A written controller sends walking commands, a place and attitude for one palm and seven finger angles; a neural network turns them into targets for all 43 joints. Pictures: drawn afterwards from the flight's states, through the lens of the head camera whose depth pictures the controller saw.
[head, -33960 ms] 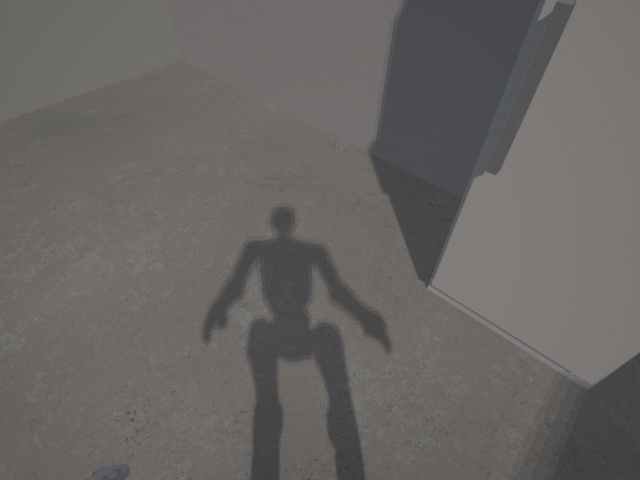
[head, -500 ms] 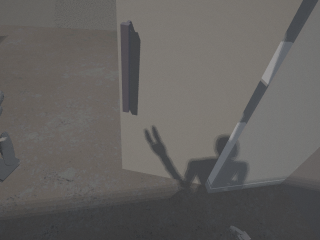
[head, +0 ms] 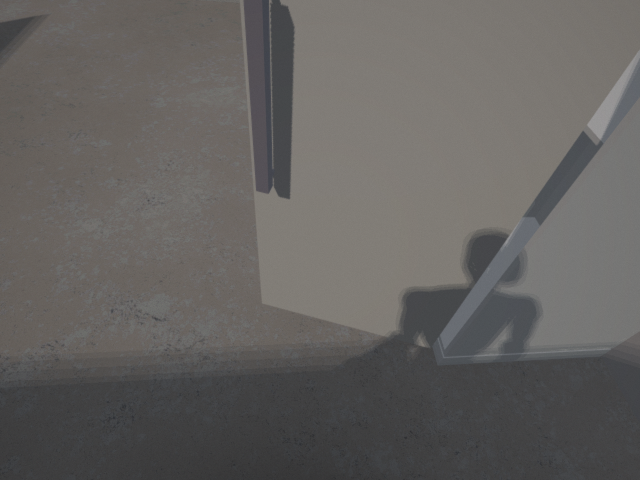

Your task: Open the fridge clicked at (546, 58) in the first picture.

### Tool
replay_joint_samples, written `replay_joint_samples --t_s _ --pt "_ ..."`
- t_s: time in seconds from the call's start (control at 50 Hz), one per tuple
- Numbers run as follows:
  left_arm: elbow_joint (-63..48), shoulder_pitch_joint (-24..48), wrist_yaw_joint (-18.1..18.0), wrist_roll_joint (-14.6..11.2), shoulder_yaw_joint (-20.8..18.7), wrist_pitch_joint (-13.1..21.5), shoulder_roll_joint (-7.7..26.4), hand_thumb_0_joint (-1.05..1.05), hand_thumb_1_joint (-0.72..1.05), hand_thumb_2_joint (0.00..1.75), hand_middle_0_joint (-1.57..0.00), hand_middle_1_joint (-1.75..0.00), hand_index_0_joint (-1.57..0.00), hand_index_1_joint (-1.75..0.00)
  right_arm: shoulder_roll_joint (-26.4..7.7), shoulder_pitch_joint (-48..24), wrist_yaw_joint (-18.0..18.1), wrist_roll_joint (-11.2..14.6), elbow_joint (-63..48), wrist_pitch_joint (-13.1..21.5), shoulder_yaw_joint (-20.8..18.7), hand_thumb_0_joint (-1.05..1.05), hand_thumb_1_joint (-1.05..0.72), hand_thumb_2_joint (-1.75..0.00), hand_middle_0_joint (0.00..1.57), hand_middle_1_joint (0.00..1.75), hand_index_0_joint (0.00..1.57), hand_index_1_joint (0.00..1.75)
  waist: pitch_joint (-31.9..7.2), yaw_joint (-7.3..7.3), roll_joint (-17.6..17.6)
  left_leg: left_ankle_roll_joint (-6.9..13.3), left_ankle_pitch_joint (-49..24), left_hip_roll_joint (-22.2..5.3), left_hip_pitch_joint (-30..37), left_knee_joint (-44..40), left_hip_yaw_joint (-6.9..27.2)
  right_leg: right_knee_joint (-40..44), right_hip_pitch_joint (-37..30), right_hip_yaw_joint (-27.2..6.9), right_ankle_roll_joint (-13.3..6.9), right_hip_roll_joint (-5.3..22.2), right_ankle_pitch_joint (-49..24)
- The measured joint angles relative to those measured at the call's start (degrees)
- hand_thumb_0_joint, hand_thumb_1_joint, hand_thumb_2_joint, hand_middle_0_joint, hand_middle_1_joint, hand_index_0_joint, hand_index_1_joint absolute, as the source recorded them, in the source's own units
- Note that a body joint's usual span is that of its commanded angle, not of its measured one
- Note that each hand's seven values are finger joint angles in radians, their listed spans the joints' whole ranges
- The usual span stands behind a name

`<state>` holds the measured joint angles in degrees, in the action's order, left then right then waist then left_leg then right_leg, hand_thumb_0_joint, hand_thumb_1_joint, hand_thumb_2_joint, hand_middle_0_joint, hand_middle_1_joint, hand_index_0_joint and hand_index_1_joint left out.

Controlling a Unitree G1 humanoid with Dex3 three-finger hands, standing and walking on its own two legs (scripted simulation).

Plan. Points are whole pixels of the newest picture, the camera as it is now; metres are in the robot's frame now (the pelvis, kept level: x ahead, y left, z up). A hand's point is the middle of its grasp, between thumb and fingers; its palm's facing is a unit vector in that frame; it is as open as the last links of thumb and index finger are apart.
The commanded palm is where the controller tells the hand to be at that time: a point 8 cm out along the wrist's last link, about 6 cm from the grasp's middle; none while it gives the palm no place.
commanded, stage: let the arm hang, fingers relaxed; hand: left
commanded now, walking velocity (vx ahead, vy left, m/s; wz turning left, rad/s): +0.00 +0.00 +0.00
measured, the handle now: (265, 101) +0.68 +0.15 +0.10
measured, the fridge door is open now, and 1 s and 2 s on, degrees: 71 71 71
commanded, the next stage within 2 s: look to check the result in 0.72 s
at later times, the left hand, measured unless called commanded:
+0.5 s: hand out of the picture +0.05 +0.20 -0.16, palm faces -0.01 -0.98 -0.19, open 7.3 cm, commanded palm none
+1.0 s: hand out of the picture +0.00 +0.18 -0.16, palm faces +0.00 -0.99 -0.16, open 7.4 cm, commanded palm none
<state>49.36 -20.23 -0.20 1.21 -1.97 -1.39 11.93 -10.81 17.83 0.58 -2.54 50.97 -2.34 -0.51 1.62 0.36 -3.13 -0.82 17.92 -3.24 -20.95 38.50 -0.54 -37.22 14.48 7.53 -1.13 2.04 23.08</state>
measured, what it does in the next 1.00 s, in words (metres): stands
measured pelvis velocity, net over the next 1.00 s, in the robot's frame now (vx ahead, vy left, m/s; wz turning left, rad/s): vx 0.02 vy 0.03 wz -0.05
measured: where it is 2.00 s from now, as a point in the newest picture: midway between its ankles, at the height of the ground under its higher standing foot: outside the picture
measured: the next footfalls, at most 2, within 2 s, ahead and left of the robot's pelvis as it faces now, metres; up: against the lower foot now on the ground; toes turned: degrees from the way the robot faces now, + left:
none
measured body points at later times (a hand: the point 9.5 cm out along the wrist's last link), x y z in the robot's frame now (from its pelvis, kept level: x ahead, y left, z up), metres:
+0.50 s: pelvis +0.03 +0.03 +0.02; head +0.04 +0.03 +0.47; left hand +0.05 +0.25 -0.14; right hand +0.02 -0.20 -0.14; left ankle +0.02 +0.14 -0.72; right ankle -0.03 -0.10 -0.72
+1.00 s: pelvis +0.02 +0.03 +0.02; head +0.03 +0.03 +0.47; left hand +0.01 +0.24 -0.14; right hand +0.00 -0.18 -0.14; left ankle +0.02 +0.14 -0.72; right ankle -0.03 -0.10 -0.72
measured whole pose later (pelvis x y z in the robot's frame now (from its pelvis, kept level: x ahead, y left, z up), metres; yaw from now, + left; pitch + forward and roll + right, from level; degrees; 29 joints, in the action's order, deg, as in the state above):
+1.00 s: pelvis +0.02 +0.03 +0.02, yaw -3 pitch -1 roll +0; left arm 66.1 -17.6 -1.8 0.4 -0.3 0.3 7.0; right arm -6.9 17.0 2.2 -1.4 64.7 -0.5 -0.2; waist 2.5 0.1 -0.6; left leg 0.4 13.5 -1.4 -9.8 24.6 -4.7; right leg -23.1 4.8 4.2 1.6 3.3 16.9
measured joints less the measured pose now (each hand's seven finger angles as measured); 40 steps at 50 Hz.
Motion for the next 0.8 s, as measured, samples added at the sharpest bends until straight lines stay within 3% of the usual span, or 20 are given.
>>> replay_joint_samples --t_s 0.06,0.26,0.5,0.8 --pt "4.71 -0.21 -0.02 -0.32 0.52 -0.11 0.2 -0.02 0.98 0.9 -0.21 -0.3 -0.2 -0.3 0.38 -0.1 0.41 0.41 2.18 0.68 -0.04 0.01 -0.9 -0.9 0.2 0.3 0.2 0.3 0.68 -0.13 0.65 -0.84 -0.94 0.18 1.98 -3.12 -0.4 3.3 -1.9 -0.25 0.5 0.04 -1.2" --pt "11.69 2.31 -0.88 -0.69 1.62 0.79 -1.77 0.0 0.92 0.9 -0.2 -0.3 -0.2 -0.3 1.2 -2.21 1.52 1.12 8.0 1.05 0.06 0.02 -0.93 -0.9 0.2 0.3 0.2 0.3 0.75 0.14 3.38 0.51 -2.3 1.14 7.3 -9.03 -2.55 10.04 -6.81 -1.96 2.05 0.76 -3.91" --pt "13.96 6.17 -1.3 -0.7 1.46 1.34 -2.35 0.01 0.93 0.9 -0.2 -0.3 -0.2 -0.3 2.0 -2.17 1.5 0.95 11.58 1.85 0.35 0.01 -0.93 -0.9 0.2 0.3 0.2 0.3 -0.14 -0.43 2.41 1.25 -3.35 2.13 10.36 -12.54 -3.98 12.5 -8.9 -3.17 2.85 1.68 -4.91" --pt "15.8 4.41 -1.42 -0.81 1.49 1.51 -3.82 0.0 0.91 0.9 -0.2 -0.3 -0.19 -0.3 3.62 -0.81 1.5 1.11 13.51 1.91 0.54 0.01 -0.91 -0.9 0.2 0.3 0.2 0.3 0.83 -0.5 2.77 1.39 -4.09 2.26 11.15 -13.78 -4.21 13.59 -9.54 -3.34 2.96 1.74 -5.66"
